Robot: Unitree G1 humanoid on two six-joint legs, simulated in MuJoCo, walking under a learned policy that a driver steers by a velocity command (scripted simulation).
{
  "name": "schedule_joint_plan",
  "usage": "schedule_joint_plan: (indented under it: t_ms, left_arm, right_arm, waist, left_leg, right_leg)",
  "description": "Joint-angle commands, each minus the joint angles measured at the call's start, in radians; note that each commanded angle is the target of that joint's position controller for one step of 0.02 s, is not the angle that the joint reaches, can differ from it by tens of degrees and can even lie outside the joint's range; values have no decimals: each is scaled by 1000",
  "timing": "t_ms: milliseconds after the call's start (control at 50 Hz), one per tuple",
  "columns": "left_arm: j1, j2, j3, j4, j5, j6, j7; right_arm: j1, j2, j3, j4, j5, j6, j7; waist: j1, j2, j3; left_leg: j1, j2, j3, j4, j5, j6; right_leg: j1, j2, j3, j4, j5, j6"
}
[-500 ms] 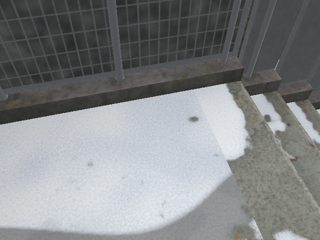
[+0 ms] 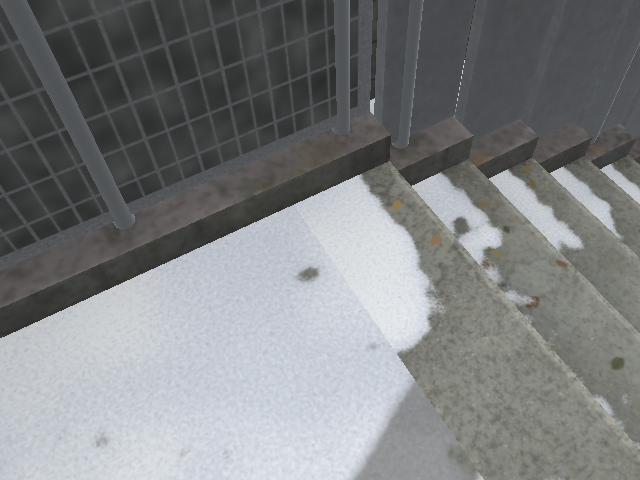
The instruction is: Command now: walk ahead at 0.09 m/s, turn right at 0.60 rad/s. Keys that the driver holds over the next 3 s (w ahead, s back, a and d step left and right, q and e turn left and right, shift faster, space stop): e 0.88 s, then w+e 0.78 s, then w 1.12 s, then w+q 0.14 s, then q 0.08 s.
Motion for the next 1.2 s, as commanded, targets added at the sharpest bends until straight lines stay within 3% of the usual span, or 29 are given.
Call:
schedule_joint_plan:
  t_ms: [20,140,200,260,300,320,340,360,380,400,440,480,520,540,660,740,800,820,840,860,880,900,920,940,980,1040,1100,1140,1200]
  left_arm:
    - [46,165,38,-54,2,-3,12]
    - [91,161,39,-66,12,17,21]
    - [107,182,46,-69,19,28,14]
    - [62,198,50,-82,14,23,2]
    - [-22,206,50,-103,4,28,3]
    - [-44,178,41,-125,-1,28,3]
    - [48,78,20,-127,5,30,6]
    - [77,157,35,-117,32,40,11]
    - [62,189,44,-102,49,48,9]
    - [40,186,46,-86,45,54,1]
    - [36,168,43,-71,24,69,-22]
    - [23,168,40,-70,1,73,-33]
    - [-13,150,32,-83,2,74,-35]
    - [-14,148,32,-79,0,80,-39]
    - [-104,109,15,-105,8,90,-53]
    - [-116,87,2,-121,8,80,-61]
    - [-107,91,0,-146,8,68,-50]
    - [-72,87,2,-137,13,54,-41]
    - [-43,125,9,-129,25,37,-29]
    - [-42,241,25,-158,20,24,-17]
    - [31,287,48,-154,10,27,-9]
    - [45,226,33,-123,9,35,-4]
    - [-2,169,18,-128,5,43,-2]
    - [-46,143,10,-139,7,49,-3]
    - [-45,120,2,-153,3,40,-5]
    - [15,135,12,-138,10,10,-13]
    - [65,170,25,-123,21,-16,-9]
    - [84,167,28,-111,15,-24,-10]
    - [110,167,34,-83,15,-35,-12]
  right_arm:
    - [38,-101,-25,-48,3,6,-11]
    - [-13,-100,-18,-68,8,-2,-5]
    - [-38,-98,-8,-90,24,-5,-14]
    - [-10,-115,-5,-92,21,-12,-29]
    - [61,-122,-11,-67,12,-28,-29]
    - [98,-165,-21,-60,3,-37,-37]
    - [67,-241,-26,-76,1,-35,-48]
    - [85,-255,-30,-81,12,-23,-39]
    - [118,-204,-23,-75,15,-20,-32]
    - [83,-152,-10,-79,17,-23,-28]
    - [21,-141,-7,-94,5,-22,-31]
    - [28,-119,-2,-97,5,-16,-24]
    - [67,-124,-6,-88,5,-14,-22]
    - [87,-119,-4,-75,18,-4,-19]
    - [134,-154,-28,-74,-15,-2,-10]
    - [111,-161,-39,-77,-15,-8,2]
    - [105,-181,-51,-56,-3,-4,3]
    - [122,-181,-57,-47,-3,-8,5]
    - [169,-149,-54,-32,-13,-6,8]
    - [238,-39,-28,-68,-32,8,15]
    - [94,-72,-26,-109,-14,30,-9]
    - [57,-90,-29,-111,-4,39,-11]
    - [60,-104,-35,-105,-4,36,-2]
    - [62,-119,-40,-89,-9,29,8]
    - [81,-133,-48,-67,-25,24,25]
    - [67,-113,-49,-62,-24,7,43]
    - [20,-95,-52,-57,-33,-16,50]
    - [-13,-88,-50,-63,-31,-30,52]
    - [-56,-81,-39,-67,-11,-44,45]
  waist:
    - [-14,-100,-162]
    - [13,-125,-146]
    - [30,-137,-155]
    - [5,-131,-150]
    - [-54,-145,-138]
    - [-67,-91,-147]
    - [7,172,-163]
    - [-4,214,-165]
    - [-6,125,-155]
    - [6,69,-120]
    - [29,111,-108]
    - [7,131,-137]
    - [-22,125,-122]
    - [-23,125,-121]
    - [-63,120,-117]
    - [-59,140,-136]
    - [-37,138,-131]
    - [-17,109,-129]
    - [-7,-38,-146]
    - [-70,-344,-156]
    - [46,-278,-176]
    - [24,-216,-135]
    - [1,-214,-86]
    - [-17,-216,-71]
    - [-26,-208,-63]
    - [-27,-129,-50]
    - [5,-126,-54]
    - [20,-127,-58]
    - [28,-144,-48]
  left_leg:
    - [-18,-17,0,-2,22,-12]
    - [26,-66,-11,-161,-44,21]
    - [87,-96,-19,-253,-83,52]
    - [188,-109,-33,-365,-109,59]
    - [377,-111,-22,-601,10,63]
    - [511,-23,-90,-703,125,76]
    - [631,240,-338,-751,401,142]
    - [559,344,-451,-731,617,269]
    - [540,335,-401,-715,672,303]
    - [506,267,-295,-708,645,279]
    - [507,156,-137,-711,622,223]
    - [558,126,-69,-713,626,233]
    - [591,137,-46,-723,576,242]
    - [601,146,-51,-720,538,246]
    - [577,215,-9,-722,432,284]
    - [496,213,60,-674,419,258]
    - [459,220,88,-605,368,210]
    - [411,195,135,-540,300,161]
    - [321,138,195,-390,134,97]
    - [118,11,250,-108,-390,23]
    - [66,-70,117,-29,-357,18]
    - [53,-43,61,10,-277,23]
    - [29,-33,43,1,-199,32]
    - [27,-25,34,-19,-138,34]
    - [38,-35,38,-11,-68,33]
    - [-1,-42,32,-77,-13,34]
    - [-19,-57,36,-188,30,24]
    - [-22,-62,28,-241,43,20]
    - [-12,-60,3,-280,67,27]
  right_leg:
    - [158,-289,270,-48,486,-90]
    - [205,-281,328,25,584,-102]
    - [211,-289,398,63,621,-105]
    - [187,-285,477,80,569,-105]
    - [92,-214,462,114,440,-39]
    - [-15,-147,405,187,261,21]
    - [-161,0,192,414,-274,82]
    - [-247,62,62,568,-543,95]
    - [-245,-5,66,710,-503,104]
    - [-247,-31,71,761,-433,113]
    - [-258,-45,39,805,-330,140]
    - [-276,-45,24,835,-290,163]
    - [-310,-63,3,795,-273,177]
    - [-308,-79,20,773,-277,170]
    - [-281,-133,-52,624,-288,171]
    - [-133,-142,-107,453,-305,143]
    - [-26,-134,-139,254,-225,104]
    - [59,-127,-139,128,-114,97]
    - [158,-190,10,-18,-50,82]
    - [232,-492,380,-4,360,22]
    - [125,-533,433,-32,468,-133]
    - [116,-459,368,-52,236,-139]
    - [94,-390,335,-96,-47,-116]
    - [89,-337,317,-138,-254,-92]
    - [89,-300,319,-185,-358,-91]
    - [138,-301,364,-205,-346,-101]
    - [179,-306,395,-221,-323,-116]
    - [184,-307,417,-221,-317,-128]
    - [147,-319,446,-208,-312,-140]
